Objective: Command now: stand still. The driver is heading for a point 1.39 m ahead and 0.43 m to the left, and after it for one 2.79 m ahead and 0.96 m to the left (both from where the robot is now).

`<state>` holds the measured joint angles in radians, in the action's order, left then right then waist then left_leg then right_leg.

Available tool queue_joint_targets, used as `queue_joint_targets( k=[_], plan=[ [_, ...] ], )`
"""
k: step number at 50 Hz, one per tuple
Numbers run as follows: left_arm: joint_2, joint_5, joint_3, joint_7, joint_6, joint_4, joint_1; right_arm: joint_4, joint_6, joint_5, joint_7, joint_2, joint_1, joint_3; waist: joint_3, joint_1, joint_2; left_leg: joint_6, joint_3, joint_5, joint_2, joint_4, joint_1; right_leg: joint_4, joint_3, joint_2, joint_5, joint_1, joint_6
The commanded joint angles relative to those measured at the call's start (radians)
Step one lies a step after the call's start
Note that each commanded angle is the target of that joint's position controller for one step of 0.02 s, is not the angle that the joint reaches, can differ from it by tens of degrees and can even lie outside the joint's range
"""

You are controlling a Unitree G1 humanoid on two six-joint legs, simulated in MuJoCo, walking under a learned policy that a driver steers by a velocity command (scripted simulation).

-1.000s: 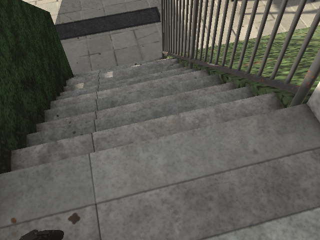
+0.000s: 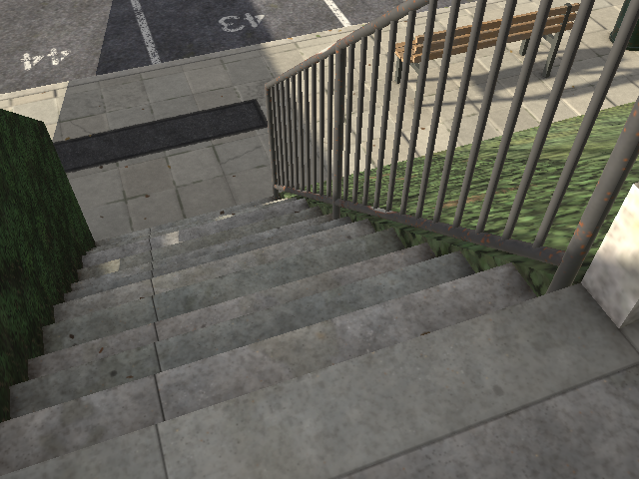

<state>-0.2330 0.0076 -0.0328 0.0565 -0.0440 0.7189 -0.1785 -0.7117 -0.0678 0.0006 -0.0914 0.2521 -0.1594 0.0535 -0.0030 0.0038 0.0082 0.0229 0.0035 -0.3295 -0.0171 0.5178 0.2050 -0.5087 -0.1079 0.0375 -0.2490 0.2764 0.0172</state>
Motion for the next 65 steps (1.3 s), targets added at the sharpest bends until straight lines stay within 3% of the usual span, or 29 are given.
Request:
queue_joint_targets(
  k=[1,14,52,53,54,55,56,57,58,59,61,63,64,65],
  plan=[
    [-0.124,0.001,-0.029,-0.001,-0.015,-0.059,0.013,0.064,-0.015,-0.001,0.002,0.114,0.011,0.028,-0.078,-0.002,-0.005,0.026,0.046,0.371,0.056,-0.044,-0.045,0.040,-0.013,-0.039,0.257,-0.036,-0.018],
    [-0.155,-0.001,-0.023,-0.012,-0.015,-0.016,0.061,0.041,-0.015,-0.003,0.005,0.153,0.017,0.025,-0.067,0.002,-0.004,0.018,0.062,0.370,0.050,-0.049,-0.055,0.031,0.003,-0.039,0.235,-0.051,0.003],
    [-0.214,-0.007,-0.007,-0.028,0.004,0.228,0.120,-0.118,0.004,-0.007,-0.008,0.225,-0.027,0.025,-0.008,0.012,0.002,0.035,0.092,0.339,0.055,-0.165,-0.104,0.140,0.034,-0.052,0.200,-0.108,0.026],
    [-0.213,-0.009,-0.006,-0.028,0.008,0.243,0.098,-0.131,0.007,-0.007,-0.007,0.222,-0.049,0.025,-0.002,0.011,0.006,0.039,0.105,0.230,0.060,-0.197,-0.105,0.150,0.034,-0.052,0.138,-0.106,0.027],
    [-0.227,-0.017,-0.012,-0.033,0.014,0.249,0.088,-0.146,0.012,-0.014,0.001,0.248,-0.087,0.036,0.029,-0.006,0.023,0.064,0.133,0.035,0.074,-0.245,-0.105,0.137,0.043,-0.040,0.032,-0.072,0.019],
    [-0.259,-0.036,-0.027,-0.043,0.015,0.242,0.103,-0.167,0.016,-0.035,0.019,0.302,-0.153,0.061,0.069,-0.047,0.073,0.133,0.207,-0.211,0.123,-0.311,-0.132,0.068,0.066,-0.013,-0.132,0.018,0.008],
    [-0.256,-0.058,-0.034,-0.054,0.009,0.228,0.145,-0.187,0.011,-0.048,0.043,0.309,-0.218,0.068,0.118,-0.083,0.116,0.207,0.335,-0.365,0.216,-0.369,-0.188,-0.019,0.084,-0.006,-0.200,0.148,0.001],
    [-0.215,-0.074,-0.027,-0.066,-0.001,0.218,0.158,-0.195,0.003,-0.053,0.070,0.274,-0.251,0.059,0.160,-0.097,0.144,0.263,0.442,-0.407,0.334,-0.414,-0.248,-0.110,0.073,-0.047,-0.186,0.273,-0.013],
    [-0.174,-0.086,-0.015,-0.076,-0.013,0.206,0.190,-0.190,-0.009,-0.059,0.096,0.193,-0.274,0.032,0.173,-0.121,0.147,0.289,0.508,-0.344,0.409,-0.451,-0.280,-0.233,0.031,-0.097,-0.219,0.349,-0.027],
    [-0.163,-0.084,-0.018,-0.080,-0.026,0.193,0.194,-0.178,-0.026,-0.061,0.115,0.139,-0.258,0.010,0.148,-0.113,0.131,0.284,0.501,-0.272,0.411,-0.467,-0.311,-0.361,0.007,-0.104,-0.259,0.379,-0.041],
    [-0.151,-0.092,-0.024,-0.067,-0.035,0.183,0.151,-0.155,-0.046,-0.058,0.127,0.114,-0.168,-0.010,0.125,-0.057,0.099,0.223,0.355,-0.158,0.319,-0.481,-0.306,-0.403,0.040,-0.094,-0.214,0.343,-0.068],
    [-0.122,-0.105,-0.018,-0.044,-0.023,0.182,0.159,-0.148,-0.037,-0.045,0.128,0.160,-0.145,-0.004,0.132,-0.046,0.074,0.179,0.205,-0.076,0.232,-0.491,-0.221,-0.251,0.135,-0.070,-0.156,0.195,-0.058],
    [-0.101,-0.099,-0.012,-0.032,-0.017,0.181,0.165,-0.157,-0.025,-0.044,0.121,0.190,-0.165,0.000,0.141,-0.041,0.081,0.172,0.154,-0.038,0.211,-0.488,-0.153,-0.179,0.167,-0.058,-0.130,0.090,-0.049],
    [-0.095,-0.081,-0.009,-0.019,-0.017,0.179,0.166,-0.170,-0.014,-0.045,0.108,0.215,-0.191,0.004,0.147,-0.032,0.089,0.175,0.134,-0.022,0.210,-0.470,-0.100,-0.110,0.180,-0.048,-0.085,0.004,-0.041]
  ],
)
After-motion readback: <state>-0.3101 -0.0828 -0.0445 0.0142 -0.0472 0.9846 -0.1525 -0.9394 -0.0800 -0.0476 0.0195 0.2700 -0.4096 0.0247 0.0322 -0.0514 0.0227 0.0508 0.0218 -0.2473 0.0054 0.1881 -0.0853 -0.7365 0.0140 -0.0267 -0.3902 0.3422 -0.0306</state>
